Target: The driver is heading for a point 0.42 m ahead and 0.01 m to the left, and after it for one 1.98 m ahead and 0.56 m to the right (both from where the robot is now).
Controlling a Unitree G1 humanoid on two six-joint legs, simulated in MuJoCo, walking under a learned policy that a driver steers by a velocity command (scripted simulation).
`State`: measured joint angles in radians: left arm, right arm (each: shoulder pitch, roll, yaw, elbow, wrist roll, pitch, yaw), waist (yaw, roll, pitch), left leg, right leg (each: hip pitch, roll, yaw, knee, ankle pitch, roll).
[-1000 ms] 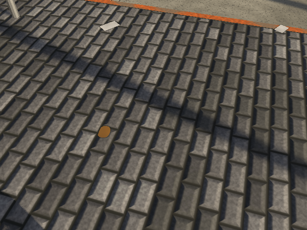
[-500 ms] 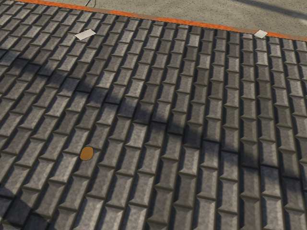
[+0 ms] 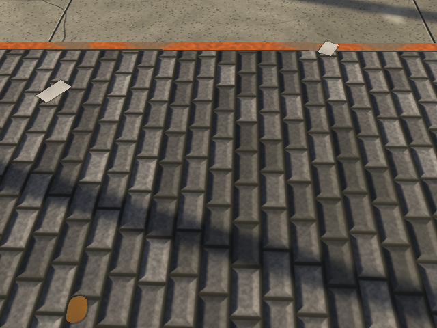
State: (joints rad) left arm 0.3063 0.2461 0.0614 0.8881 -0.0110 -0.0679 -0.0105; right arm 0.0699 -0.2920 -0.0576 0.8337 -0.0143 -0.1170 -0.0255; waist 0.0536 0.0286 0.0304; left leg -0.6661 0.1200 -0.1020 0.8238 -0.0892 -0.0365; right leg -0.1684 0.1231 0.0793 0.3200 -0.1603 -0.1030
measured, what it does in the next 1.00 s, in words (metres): walks ahead, turning right: left foot, then right foot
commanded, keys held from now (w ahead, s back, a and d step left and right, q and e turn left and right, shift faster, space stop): w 0.26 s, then w+e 0.62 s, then w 0.12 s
